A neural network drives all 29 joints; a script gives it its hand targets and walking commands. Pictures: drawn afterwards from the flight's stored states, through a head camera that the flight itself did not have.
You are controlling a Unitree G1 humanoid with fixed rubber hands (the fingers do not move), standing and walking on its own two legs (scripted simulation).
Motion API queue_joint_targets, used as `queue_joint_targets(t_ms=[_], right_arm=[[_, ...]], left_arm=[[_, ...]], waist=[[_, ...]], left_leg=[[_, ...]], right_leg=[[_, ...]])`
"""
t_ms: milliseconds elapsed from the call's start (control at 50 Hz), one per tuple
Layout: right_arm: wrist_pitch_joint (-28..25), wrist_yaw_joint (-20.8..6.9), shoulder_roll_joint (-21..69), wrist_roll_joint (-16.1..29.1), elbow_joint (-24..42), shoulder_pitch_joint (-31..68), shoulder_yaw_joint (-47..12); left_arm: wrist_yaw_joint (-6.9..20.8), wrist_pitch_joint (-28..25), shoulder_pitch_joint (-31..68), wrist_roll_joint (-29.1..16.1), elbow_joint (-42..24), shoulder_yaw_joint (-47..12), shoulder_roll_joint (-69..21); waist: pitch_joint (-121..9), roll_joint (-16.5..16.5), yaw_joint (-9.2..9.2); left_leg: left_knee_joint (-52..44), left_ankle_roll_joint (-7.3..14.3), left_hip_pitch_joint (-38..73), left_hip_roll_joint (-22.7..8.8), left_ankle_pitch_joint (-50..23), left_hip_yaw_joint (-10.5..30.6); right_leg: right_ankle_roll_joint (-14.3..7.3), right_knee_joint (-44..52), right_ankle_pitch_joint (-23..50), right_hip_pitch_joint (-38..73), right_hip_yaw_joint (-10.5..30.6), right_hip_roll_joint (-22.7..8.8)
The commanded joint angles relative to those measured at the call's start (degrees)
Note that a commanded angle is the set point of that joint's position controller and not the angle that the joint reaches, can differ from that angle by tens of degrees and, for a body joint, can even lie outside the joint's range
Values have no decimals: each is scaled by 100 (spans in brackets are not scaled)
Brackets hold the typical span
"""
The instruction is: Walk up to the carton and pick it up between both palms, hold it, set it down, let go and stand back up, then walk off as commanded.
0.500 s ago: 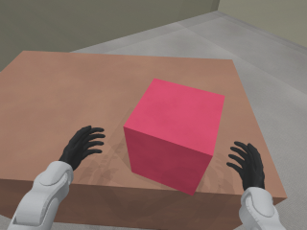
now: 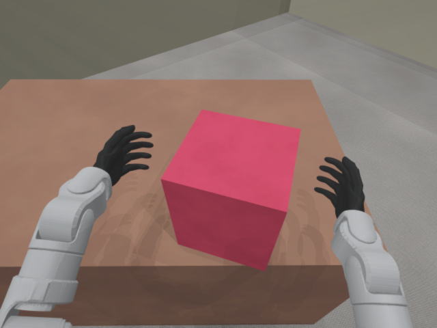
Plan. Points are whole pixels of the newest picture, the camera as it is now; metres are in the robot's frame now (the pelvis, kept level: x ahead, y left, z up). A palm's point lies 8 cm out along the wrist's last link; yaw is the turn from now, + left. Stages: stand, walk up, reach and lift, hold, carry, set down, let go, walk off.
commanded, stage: reach and lift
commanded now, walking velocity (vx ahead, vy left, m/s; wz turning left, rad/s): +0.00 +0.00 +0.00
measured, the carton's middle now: (233, 191) +0.39 -0.04 +0.00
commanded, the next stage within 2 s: none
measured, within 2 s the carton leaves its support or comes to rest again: neither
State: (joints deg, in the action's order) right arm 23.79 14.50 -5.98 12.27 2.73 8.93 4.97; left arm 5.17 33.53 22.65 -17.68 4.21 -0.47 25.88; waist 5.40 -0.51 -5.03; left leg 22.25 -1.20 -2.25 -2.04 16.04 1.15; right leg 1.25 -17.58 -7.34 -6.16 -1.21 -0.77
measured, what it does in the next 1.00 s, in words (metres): stands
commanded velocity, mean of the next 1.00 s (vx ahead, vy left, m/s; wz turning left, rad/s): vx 0.00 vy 0.00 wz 0.00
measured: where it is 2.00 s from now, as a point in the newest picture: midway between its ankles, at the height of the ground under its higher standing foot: outside the picture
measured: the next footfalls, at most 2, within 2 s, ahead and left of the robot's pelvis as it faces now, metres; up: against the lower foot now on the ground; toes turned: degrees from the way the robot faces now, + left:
none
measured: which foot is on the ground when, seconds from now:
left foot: down 0.00-1.00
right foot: down 0.00-1.00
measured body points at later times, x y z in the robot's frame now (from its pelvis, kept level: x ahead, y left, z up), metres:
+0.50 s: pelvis -0.01 +0.00 +0.00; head +0.00 +0.00 +0.45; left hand +0.44 +0.15 +0.19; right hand +0.35 -0.24 +0.13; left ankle -0.04 +0.13 -0.75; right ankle +0.03 -0.14 -0.75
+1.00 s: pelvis -0.01 +0.00 +0.00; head +0.02 +0.00 +0.45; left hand +0.46 +0.12 +0.12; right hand +0.36 -0.25 +0.09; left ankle -0.04 +0.13 -0.75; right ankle +0.03 -0.14 -0.75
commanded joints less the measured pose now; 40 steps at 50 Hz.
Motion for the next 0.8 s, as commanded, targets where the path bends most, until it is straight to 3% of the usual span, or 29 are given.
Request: queue_joint_targets(t_ms=[0, 180, 460, 600, 740, 780], right_arm=[[-189, 61, -1238, -9, 798, 2999, 863], [-167, 55, -1375, -41, -126, 4138, 882], [-355, 19, -1459, 19, -1249, 5653, 821], [-603, 38, -1297, -55, -1974, 5511, 737], [-1119, 35, -1023, -99, -1981, 5210, 621], [-1237, 32, -959, -167, -2252, 5058, 564]], left_arm=[[-36, -286, 3155, -40, -384, 395, 1011], [-6, -337, 4297, -16, 672, 274, 1091], [-53, -592, 5760, -12, 2270, 124, 1075], [-5, -841, 5656, 185, 2904, 77, 757], [-60, -1320, 5356, 463, 2785, 134, 462], [-62, -1440, 5252, 575, 3132, 189, 379]], waist=[[-2759, -17, -745], [-2925, 0, -936], [-3570, -24, -978], [-3517, -77, -1005], [-3755, -125, -863], [-3707, -50, -846]], left_leg=[[-412, -3, -864, 163, -1789, -239], [-469, 28, -953, 165, -1508, -176], [-323, -24, -1045, 205, -1617, -158], [-174, -115, -819, 240, -2107, -157], [-43, -154, -694, 279, -2444, -165], [-55, -137, -785, 297, -2310, -171]], right_leg=[[-57, -237, 2488, 1721, 125, 228], [-65, -195, 2356, 1652, 59, 260], [-32, -264, 2599, 1524, -21, 313], [-1, -253, 2894, 1404, -96, 357], [55, -263, 2988, 1349, -138, 383], [66, -255, 2931, 1349, -145, 373]])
